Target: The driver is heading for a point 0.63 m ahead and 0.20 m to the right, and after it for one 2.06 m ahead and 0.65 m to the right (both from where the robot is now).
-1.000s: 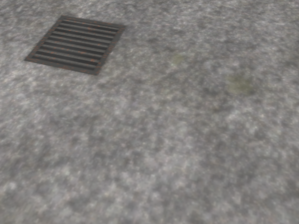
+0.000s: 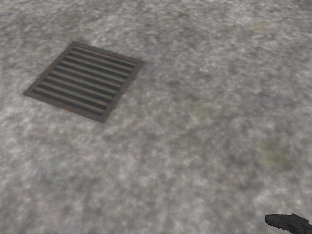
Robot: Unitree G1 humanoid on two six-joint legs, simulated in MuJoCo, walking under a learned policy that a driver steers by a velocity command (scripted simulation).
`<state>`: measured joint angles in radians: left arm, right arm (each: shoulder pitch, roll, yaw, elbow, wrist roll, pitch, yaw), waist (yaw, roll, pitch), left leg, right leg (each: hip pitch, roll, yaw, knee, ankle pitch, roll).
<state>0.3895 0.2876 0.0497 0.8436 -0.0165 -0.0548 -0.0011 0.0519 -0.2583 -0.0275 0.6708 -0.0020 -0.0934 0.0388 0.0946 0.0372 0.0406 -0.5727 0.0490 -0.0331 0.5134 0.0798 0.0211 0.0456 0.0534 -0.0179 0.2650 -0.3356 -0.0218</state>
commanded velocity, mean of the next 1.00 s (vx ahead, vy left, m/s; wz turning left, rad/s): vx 0.00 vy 0.00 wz -0.47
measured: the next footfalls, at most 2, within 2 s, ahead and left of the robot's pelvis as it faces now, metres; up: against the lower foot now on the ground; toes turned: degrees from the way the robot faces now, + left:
left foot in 0.04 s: +0.21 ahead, +0.12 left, +0.00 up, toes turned -1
right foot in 0.48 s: +0.12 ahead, -0.12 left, +0.00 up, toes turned -18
